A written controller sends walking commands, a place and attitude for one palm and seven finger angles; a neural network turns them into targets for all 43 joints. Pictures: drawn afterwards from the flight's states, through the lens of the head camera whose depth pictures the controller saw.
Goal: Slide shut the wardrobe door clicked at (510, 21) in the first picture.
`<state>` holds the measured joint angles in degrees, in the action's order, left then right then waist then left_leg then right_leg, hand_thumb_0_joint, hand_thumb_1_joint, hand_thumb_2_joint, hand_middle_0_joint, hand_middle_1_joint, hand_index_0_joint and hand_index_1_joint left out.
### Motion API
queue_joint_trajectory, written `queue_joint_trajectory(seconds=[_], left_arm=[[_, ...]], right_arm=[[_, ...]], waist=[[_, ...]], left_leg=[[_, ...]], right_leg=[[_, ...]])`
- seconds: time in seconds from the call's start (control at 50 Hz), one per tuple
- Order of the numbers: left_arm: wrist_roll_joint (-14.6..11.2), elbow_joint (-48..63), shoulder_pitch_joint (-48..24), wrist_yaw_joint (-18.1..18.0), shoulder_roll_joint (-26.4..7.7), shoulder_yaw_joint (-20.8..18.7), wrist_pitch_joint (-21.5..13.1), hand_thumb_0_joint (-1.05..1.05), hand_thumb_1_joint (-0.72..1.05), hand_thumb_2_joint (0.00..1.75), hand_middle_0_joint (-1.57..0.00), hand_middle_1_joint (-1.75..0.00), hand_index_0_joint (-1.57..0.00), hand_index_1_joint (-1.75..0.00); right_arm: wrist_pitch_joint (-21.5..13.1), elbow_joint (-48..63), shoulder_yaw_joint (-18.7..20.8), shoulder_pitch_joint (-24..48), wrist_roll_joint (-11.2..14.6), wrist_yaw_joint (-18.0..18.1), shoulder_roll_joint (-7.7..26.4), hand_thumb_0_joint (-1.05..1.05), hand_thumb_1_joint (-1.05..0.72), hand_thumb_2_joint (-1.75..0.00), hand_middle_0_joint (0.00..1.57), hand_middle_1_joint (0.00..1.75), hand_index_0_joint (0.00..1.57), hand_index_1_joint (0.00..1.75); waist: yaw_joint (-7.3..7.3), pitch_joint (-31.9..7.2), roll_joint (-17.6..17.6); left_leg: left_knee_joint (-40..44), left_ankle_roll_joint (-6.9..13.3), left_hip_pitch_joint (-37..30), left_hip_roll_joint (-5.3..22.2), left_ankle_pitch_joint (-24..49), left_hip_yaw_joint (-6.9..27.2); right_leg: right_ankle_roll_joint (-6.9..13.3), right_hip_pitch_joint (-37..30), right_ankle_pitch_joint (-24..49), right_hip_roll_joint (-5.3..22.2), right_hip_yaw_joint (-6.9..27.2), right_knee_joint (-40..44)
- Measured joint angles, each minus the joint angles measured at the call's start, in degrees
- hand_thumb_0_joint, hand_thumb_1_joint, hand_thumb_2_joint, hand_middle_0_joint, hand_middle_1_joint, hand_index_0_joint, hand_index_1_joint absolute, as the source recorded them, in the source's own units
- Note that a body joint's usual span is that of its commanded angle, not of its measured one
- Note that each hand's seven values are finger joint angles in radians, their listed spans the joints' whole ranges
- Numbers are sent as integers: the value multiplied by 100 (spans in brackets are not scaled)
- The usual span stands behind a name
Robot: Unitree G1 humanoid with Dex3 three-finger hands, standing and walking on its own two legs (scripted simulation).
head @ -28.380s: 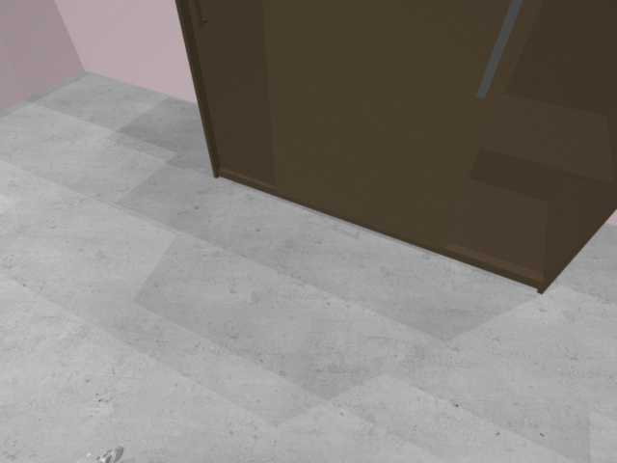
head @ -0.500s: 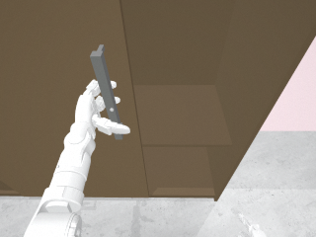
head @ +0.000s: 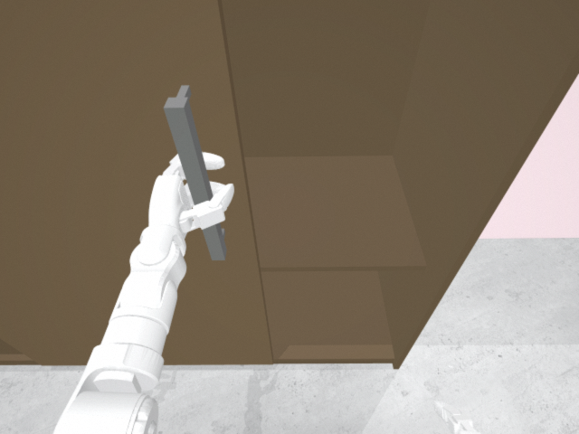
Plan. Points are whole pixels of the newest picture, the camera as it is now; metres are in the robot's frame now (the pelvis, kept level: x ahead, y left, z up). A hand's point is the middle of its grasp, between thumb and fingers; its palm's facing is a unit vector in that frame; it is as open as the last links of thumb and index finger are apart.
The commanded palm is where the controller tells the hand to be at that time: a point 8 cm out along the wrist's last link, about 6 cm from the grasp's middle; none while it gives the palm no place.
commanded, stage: grip the handle and tug to test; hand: left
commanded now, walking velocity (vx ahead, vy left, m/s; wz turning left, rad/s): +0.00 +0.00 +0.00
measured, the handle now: (204, 185) +0.44 +0.15 +0.12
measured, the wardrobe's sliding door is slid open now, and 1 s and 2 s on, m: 0.41 0.41 0.40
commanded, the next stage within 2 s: tug the door sideways, standing still in 0.82 s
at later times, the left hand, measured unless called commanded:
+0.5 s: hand (214, 203) +0.39 +0.12 +0.13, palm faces +0.06 -1.00 +0.00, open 5.6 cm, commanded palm +0.35 +0.18 +0.13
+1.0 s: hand (213, 205) +0.39 +0.12 +0.13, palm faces +0.04 -1.00 +0.00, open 5.8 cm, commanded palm +0.36 +0.17 +0.13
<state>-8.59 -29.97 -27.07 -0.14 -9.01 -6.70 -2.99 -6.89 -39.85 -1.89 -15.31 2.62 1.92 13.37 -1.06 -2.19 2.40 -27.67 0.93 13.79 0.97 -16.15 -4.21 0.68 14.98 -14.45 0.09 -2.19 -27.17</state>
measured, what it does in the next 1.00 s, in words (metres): stands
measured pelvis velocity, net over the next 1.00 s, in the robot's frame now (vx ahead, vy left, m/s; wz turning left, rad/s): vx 0.04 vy -0.01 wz -0.02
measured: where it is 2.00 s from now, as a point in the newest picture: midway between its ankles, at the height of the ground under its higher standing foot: outside the picture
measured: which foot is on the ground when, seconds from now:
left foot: down 0.00-1.00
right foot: down 0.00-1.00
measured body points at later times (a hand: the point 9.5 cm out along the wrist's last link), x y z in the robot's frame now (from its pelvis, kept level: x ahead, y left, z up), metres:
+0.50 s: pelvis +0.01 -0.01 +0.00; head +0.01 -0.03 +0.45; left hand +0.38 +0.18 +0.13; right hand +0.15 -0.25 -0.10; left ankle -0.02 +0.11 -0.74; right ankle +0.00 -0.11 -0.74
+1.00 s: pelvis +0.04 -0.01 +0.00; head +0.04 -0.02 +0.45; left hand +0.38 +0.18 +0.13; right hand +0.18 -0.25 -0.09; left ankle -0.02 +0.11 -0.74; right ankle +0.00 -0.11 -0.74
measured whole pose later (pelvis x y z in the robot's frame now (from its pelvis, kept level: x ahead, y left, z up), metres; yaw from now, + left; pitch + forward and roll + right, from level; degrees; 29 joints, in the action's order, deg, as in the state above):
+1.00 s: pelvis +0.04 -0.01 +0.00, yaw -1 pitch +3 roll +0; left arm -9.9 -6.8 -10.5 -0.1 -9.1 -7.5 5.2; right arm -4.3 -34.9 -0.8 -13.8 2.5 1.3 13.7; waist -1.6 -3.5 2.8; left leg -24.9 0.0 9.3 2.2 -17.9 -5.0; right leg 1.3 10.9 -15.9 -1.4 -1.2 -24.3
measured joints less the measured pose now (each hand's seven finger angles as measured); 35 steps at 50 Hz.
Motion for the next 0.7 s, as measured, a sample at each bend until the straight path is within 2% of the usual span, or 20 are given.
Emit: queue_joint_trajectory(seconds=[0.1,0.44,0.7], left_arm=[[-11,220,172,-18,2,-16,45,1,71,82,-43,-137,-43,-137],[-79,381,296,62,-87,-126,195,2,71,80,-40,-140,-40,-140],[-159,976,863,186,-159,-310,334,2,73,76,-38,-140,-37,-140]], right_arm=[[9,41,15,21,-13,-8,3,2,-91,-90,20,30,20,30],[106,153,15,145,6,38,46,1,-91,-90,20,30,20,30],[154,304,17,95,11,-16,41,2,-91,-90,20,30,20,30]], waist=[[18,-9,7],[-2,4,13],[-88,-75,21]], left_leg=[[41,-16,-64,17,2,-11],[110,-87,-148,86,17,23],[251,-119,-334,148,-26,-97]], right_leg=[[14,-52,1,-20,12,30],[86,-140,4,-93,-23,100],[109,-256,-13,-166,97,202]])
